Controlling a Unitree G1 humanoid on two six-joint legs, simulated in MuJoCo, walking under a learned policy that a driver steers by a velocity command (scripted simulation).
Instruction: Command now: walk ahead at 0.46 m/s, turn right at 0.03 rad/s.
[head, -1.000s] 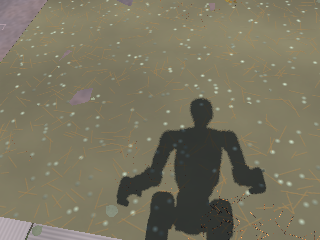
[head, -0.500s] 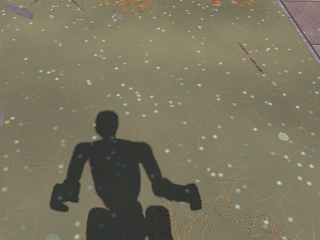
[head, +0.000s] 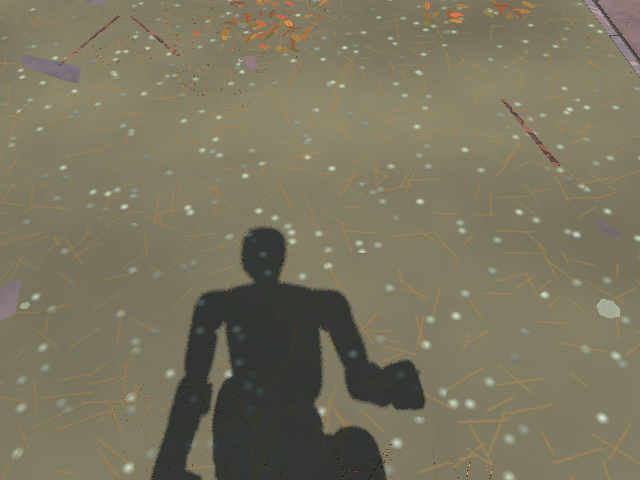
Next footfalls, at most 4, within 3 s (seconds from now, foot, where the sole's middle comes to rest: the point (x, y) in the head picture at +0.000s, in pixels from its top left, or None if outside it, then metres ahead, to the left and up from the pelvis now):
0.16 left None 0.28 0.12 -0.72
0.74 right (416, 435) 0.56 -0.13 -0.72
1.28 left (305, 308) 0.86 0.11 -0.72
1.78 right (382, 222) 1.13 -0.08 -0.72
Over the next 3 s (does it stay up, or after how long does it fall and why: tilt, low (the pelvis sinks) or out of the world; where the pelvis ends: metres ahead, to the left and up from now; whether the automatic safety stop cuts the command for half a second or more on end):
stays up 1.24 0.16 0.05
